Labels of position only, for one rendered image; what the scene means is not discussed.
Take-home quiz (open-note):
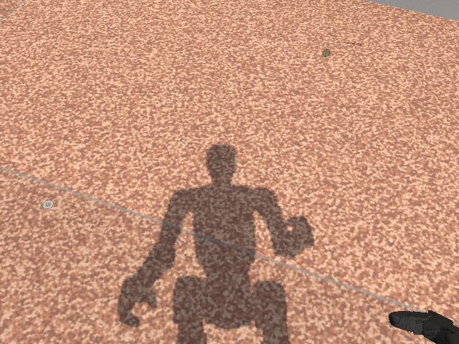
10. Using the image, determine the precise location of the robot right hand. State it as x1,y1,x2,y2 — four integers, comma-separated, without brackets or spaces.
389,310,459,344

